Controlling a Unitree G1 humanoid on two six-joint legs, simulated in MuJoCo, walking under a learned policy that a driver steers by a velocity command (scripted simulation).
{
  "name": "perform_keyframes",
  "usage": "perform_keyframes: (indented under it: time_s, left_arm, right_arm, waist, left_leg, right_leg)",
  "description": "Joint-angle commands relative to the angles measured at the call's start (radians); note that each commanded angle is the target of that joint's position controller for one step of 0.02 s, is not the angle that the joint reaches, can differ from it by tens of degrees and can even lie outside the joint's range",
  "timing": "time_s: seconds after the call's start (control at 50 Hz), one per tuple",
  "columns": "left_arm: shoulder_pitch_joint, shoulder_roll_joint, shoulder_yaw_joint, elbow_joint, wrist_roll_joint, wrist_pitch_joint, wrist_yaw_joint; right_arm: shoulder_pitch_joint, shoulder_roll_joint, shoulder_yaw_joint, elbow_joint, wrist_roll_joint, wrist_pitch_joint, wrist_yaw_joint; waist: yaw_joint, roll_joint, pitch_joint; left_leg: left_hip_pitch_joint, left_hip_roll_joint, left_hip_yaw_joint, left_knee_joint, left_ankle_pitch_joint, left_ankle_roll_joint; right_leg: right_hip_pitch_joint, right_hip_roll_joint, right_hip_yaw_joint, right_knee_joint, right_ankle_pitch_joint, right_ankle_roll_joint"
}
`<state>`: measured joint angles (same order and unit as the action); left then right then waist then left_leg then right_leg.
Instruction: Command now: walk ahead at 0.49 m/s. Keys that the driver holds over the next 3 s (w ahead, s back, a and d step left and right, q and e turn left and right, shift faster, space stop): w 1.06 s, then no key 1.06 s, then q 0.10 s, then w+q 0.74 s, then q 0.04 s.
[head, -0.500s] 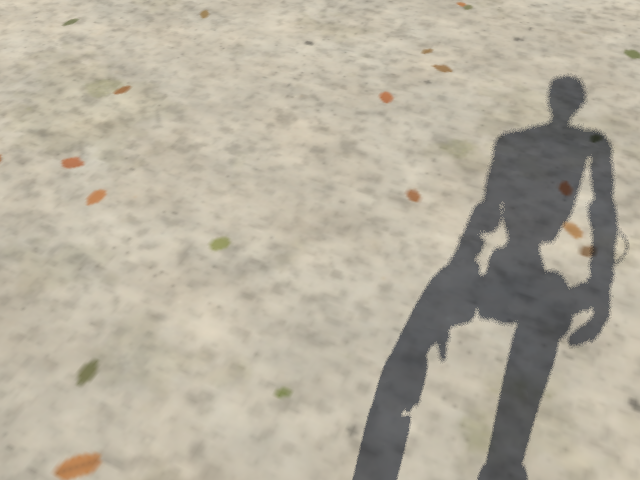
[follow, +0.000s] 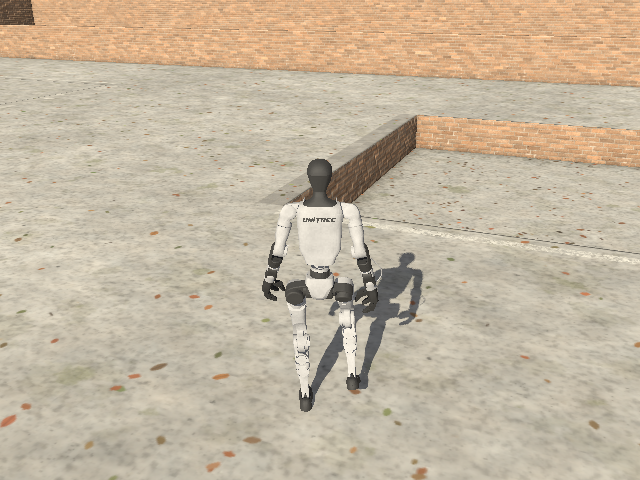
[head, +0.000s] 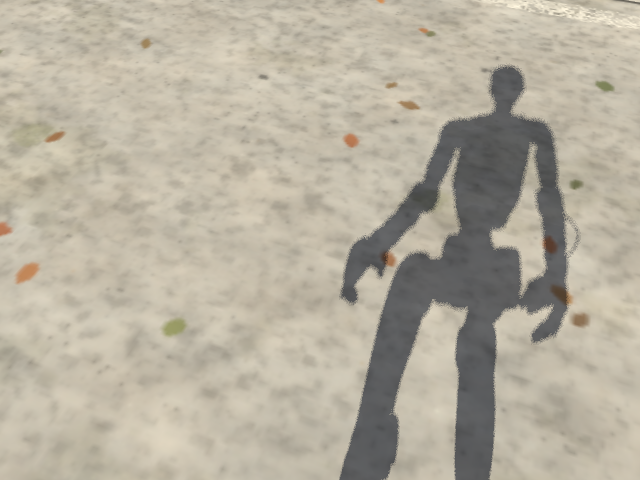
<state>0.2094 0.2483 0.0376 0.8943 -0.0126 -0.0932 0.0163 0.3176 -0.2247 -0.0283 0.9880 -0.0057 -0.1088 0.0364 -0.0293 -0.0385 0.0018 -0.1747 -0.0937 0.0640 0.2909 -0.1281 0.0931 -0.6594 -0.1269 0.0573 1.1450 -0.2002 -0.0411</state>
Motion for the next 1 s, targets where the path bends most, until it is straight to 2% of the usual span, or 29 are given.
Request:
perform_keyframes:
  time_s: [0.02,0.12,0.18,0.22,0.26,0.28,0.3,0.32,0.34,0.36,0.38,0.4,0.42,0.44,0.46,0.5,0.56,0.64,0.76,0.82,0.84,0.86,0.88,0.9,0.92,0.94,0.96,0.98,1.0]
  left_arm:
    - [0.034,0.046,0.014,-0.043,0.013,0.004,0.007]
    - [-0.161,0.028,0.005,-0.095,0.0,-0.008,-0.01]
    - [-0.241,0.035,0.002,-0.127,-0.009,-0.013,-0.029]
    - [-0.258,0.049,0.004,-0.145,-0.01,-0.021,-0.042]
    - [-0.195,0.077,0.015,-0.138,-0.009,-0.029,-0.049]
    - [-0.091,0.107,0.034,-0.109,-0.007,-0.032,-0.047]
    - [0.101,0.168,0.062,-0.054,-0.005,-0.034,-0.04]
    - [0.268,0.284,0.089,-0.026,0.016,-0.031,-0.035]
    - [0.304,0.252,0.081,-0.011,0.011,-0.025,-0.04]
    - [0.234,0.174,0.056,-0.023,0.006,-0.027,-0.041]
    - [0.139,0.133,0.042,-0.047,0.005,-0.025,-0.039]
    - [0.059,0.105,0.031,-0.06,0.009,-0.024,-0.044]
    - [0.022,0.077,0.023,-0.064,0.013,-0.026,-0.048]
    - [0.014,0.065,0.019,-0.056,0.018,-0.027,-0.052]
    - [0.029,0.068,0.021,-0.044,0.018,-0.03,-0.054]
    - [0.065,0.097,0.029,-0.02,0.018,-0.033,-0.048]
    - [0.116,0.114,0.033,0.005,0.016,-0.024,-0.03]
    - [0.168,0.126,0.033,0.028,0.007,-0.016,-0.016]
    - [0.245,0.139,0.042,0.081,-0.003,0.006,-0.006]
    - [0.211,0.16,0.051,0.08,-0.005,0.019,-0.002]
    - [0.187,0.163,0.051,0.075,-0.003,0.024,-0.001]
    - [0.176,0.14,0.042,0.066,0.003,0.028,-0.002]
    - [0.193,0.106,0.025,0.04,0.024,0.025,-0.002]
    - [0.322,-0.034,-0.012,0.049,0.01,0.0,-0.016]
    - [0.247,0.082,0.013,0.054,-0.016,-0.024,-0.02]
    - [0.148,0.131,0.027,0.021,-0.034,-0.037,-0.022]
    - [0.098,0.128,0.028,0.01,-0.028,-0.038,-0.013]
    - [0.075,0.12,0.036,0.007,-0.012,-0.03,-0.006]
    - [0.101,0.1,0.038,0.01,-0.007,-0.017,-0.005]
  right_arm:
    - [-0.038,-0.13,-0.02,-0.053,0.001,-0.018,-0.02]
    - [0.064,-0.164,-0.027,-0.029,0.02,-0.002,-0.036]
    - [0.112,-0.167,-0.029,-0.007,0.026,0.011,-0.037]
    - [0.12,-0.172,-0.034,0.0,0.026,0.021,-0.04]
    - [0.096,-0.188,-0.04,-0.003,0.026,0.032,-0.042]
    - [0.074,-0.184,-0.037,-0.009,0.023,0.037,-0.042]
    - [0.064,-0.151,-0.024,-0.022,0.012,0.039,-0.041]
    - [0.139,-0.06,0.006,-0.051,0.0,0.024,-0.035]
    - [0.179,-0.024,0.02,-0.037,0.018,-0.003,-0.029]
    - [0.101,-0.142,-0.009,-0.051,0.042,-0.022,-0.025]
    - [0.017,-0.165,-0.015,-0.077,0.051,-0.029,-0.025]
    - [-0.023,-0.153,-0.018,-0.083,0.039,-0.024,-0.031]
    - [-0.027,-0.143,-0.026,-0.083,0.026,-0.011,-0.036]
    - [-0.007,-0.119,-0.025,-0.079,0.023,0.004,-0.037]
    - [0.011,-0.095,-0.023,-0.072,0.022,0.016,-0.038]
    - [-0.01,-0.088,-0.026,-0.084,0.018,0.029,-0.042]
    - [-0.127,-0.087,-0.031,-0.125,0.01,0.029,-0.042]
    - [-0.27,-0.066,-0.024,-0.163,0.015,0.021,-0.031]
    - [-0.414,-0.073,-0.018,-0.222,0.026,0.007,-0.001]
    - [-0.349,-0.109,-0.032,-0.216,0.027,-0.003,0.009]
    - [-0.25,-0.136,-0.049,-0.188,0.025,-0.004,0.006]
    - [-0.071,-0.186,-0.075,-0.131,0.024,-0.003,-0.001]
    - [0.115,-0.27,-0.096,-0.096,0.011,0.002,-0.013]
    - [0.141,-0.301,-0.097,-0.081,0.006,0.004,-0.004]
    - [0.104,-0.207,-0.073,-0.089,0.016,0.001,-0.003]
    - [0.015,-0.166,-0.061,-0.107,0.02,-0.001,-0.006]
    - [-0.071,-0.146,-0.052,-0.126,0.015,-0.003,-0.005]
    - [-0.115,-0.119,-0.045,-0.13,0.006,-0.004,-0.002]
    - [-0.125,-0.098,-0.038,-0.124,-0.004,-0.007,0.0]
  waist:
    - [0.046,0.077,0.055]
    - [-0.025,0.079,0.058]
    - [-0.051,0.087,0.08]
    - [-0.044,0.093,0.083]
    - [0.003,0.113,0.049]
    - [0.063,0.112,-0.011]
    - [0.14,0.083,-0.136]
    - [0.149,-0.116,-0.31]
    - [0.138,-0.264,-0.401]
    - [0.135,-0.167,-0.277]
    - [0.11,-0.102,-0.173]
    - [0.077,-0.024,-0.101]
    - [0.046,-0.022,-0.063]
    - [0.023,-0.037,-0.047]
    - [0.013,-0.037,-0.039]
    - [0.003,-0.023,-0.012]
    - [0.026,-0.011,0.018]
    - [0.067,-0.019,0.047]
    - [0.099,-0.023,0.097]
    - [0.044,-0.049,0.046]
    - [-0.013,-0.057,-0.015]
    - [-0.089,-0.037,-0.121]
    - [-0.132,0.112,-0.278]
    - [-0.052,0.368,-0.394]
    - [-0.082,0.246,-0.324]
    - [-0.066,0.192,-0.187]
    - [-0.029,0.092,-0.118]
    - [-0.001,0.071,-0.066]
    - [0.031,0.098,-0.06]
  left_leg:
    - [-0.103,0.278,-0.207,-0.205,0.082,0.17]
    - [0.012,0.269,-0.159,-0.186,0.084,0.123]
    - [0.114,0.308,-0.171,-0.144,0.066,0.118]
    - [0.177,0.34,-0.185,-0.1,0.082,0.107]
    - [0.2,0.349,-0.186,-0.02,0.213,0.087]
    - [0.188,0.312,-0.153,0.104,0.383,0.066]
    - [0.088,0.25,-0.1,0.338,0.427,0.035]
    - [-0.273,0.122,-0.021,0.746,0.115,-0.034]
    - [-0.513,0.026,-0.119,0.969,-0.415,-0.052]
    - [-0.609,0.095,-0.19,1.062,-0.383,-0.029]
    - [-0.615,0.15,-0.162,1.046,-0.289,-0.016]
    - [-0.572,0.191,-0.139,0.983,-0.207,-0.021]
    - [-0.518,0.223,-0.141,0.915,-0.155,-0.025]
    - [-0.465,0.234,-0.138,0.883,-0.125,-0.031]
    - [-0.443,0.234,-0.128,0.863,-0.108,-0.037]
    - [-0.478,0.239,-0.12,0.807,-0.055,-0.052]
    - [-0.566,0.241,-0.116,0.646,0.077,-0.072]
    - [-0.528,0.209,-0.083,0.412,0.234,-0.073]
    - [-0.554,0.182,-0.076,0.259,0.163,-0.041]
    - [-0.4,0.138,-0.04,0.222,0.06,-0.003]
    - [-0.249,0.1,-0.007,0.209,0.055,0.016]
    - [0.001,0.098,-0.013,0.218,0.079,0.048]
    - [0.319,0.312,-0.273,0.227,0.086,0.116]
    - [0.596,0.498,-0.753,0.074,-0.111,0.269]
    - [0.541,0.464,-0.758,0.018,-0.197,0.223]
    - [0.4,0.435,-0.601,0.002,-0.141,0.177]
    - [0.244,0.401,-0.485,-0.024,-0.029,0.153]
    - [0.125,0.363,-0.402,-0.055,0.049,0.142]
    - [0.06,0.338,-0.349,-0.085,0.078,0.134]
  right_leg:
    - [-0.026,-0.042,0.001,-0.137,0.158,0.027]
    - [0.009,0.012,-0.044,-0.472,0.312,0.038]
    - [-0.003,0.027,-0.045,-0.561,0.262,0.029]
    - [0.007,0.037,-0.044,-0.605,0.187,0.005]
    - [0.12,0.067,-0.068,-0.645,0.115,-0.025]
    - [0.267,0.102,-0.096,-0.667,0.103,-0.048]
    - [0.533,0.074,-0.061,-0.65,0.127,-0.089]
    - [0.944,-0.186,0.31,-0.661,0.093,-0.221]
    - [1.084,-0.295,0.677,-0.824,-0.029,-0.311]
    - [0.984,-0.26,0.591,-0.843,-0.067,-0.257]
    - [0.84,-0.224,0.432,-0.855,-0.003,-0.218]
    - [0.695,-0.178,0.32,-0.893,0.084,-0.198]
    - [0.602,-0.137,0.242,-0.929,0.13,-0.18]
    - [0.543,-0.112,0.196,-0.96,0.151,-0.173]
    - [0.512,-0.098,0.162,-0.98,0.193,-0.18]
    - [0.499,-0.092,0.11,-1.003,0.279,-0.192]
    - [0.538,-0.089,0.067,-1.02,0.326,-0.186]
    - [0.556,-0.062,0.009,-1.039,0.27,-0.156]
    - [0.729,-0.129,0.015,-0.978,0.271,-0.147]
    - [0.763,-0.139,0.006,-0.874,0.493,-0.121]
    - [0.744,-0.111,-0.02,-0.761,0.658,-0.104]
    - [0.654,-0.054,-0.059,-0.555,0.689,-0.074]
    - [0.417,0.023,-0.107,-0.208,0.341,-0.037]
    - [0.046,0.202,-0.028,0.091,-0.355,0.012]
    - [-0.062,0.145,0.084,0.2,-0.367,-0.01]
    - [-0.11,0.094,0.055,0.197,-0.271,-0.026]
    - [-0.061,0.039,0.027,0.149,-0.17,-0.024]
    - [-0.015,0.009,0.019,0.092,-0.116,-0.019]
    - [0.047,-0.015,0.026,0.057,-0.08,-0.019]
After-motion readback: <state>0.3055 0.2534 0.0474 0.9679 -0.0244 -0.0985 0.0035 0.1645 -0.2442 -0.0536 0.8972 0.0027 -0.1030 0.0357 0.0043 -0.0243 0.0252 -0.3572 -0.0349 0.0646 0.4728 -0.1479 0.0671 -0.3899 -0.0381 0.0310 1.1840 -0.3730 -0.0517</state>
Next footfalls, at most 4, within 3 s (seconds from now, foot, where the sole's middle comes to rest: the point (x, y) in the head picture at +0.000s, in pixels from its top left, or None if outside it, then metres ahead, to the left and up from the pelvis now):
0.30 right None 0.34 -0.17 -0.78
0.86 left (290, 420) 0.65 0.07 -0.78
1.36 right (374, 330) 0.88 -0.13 -0.78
1.64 left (276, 365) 0.79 0.10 -0.78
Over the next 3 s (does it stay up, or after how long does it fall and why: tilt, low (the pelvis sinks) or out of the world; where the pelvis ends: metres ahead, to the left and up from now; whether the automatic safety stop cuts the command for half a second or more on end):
stays up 1.04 0.11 -0.02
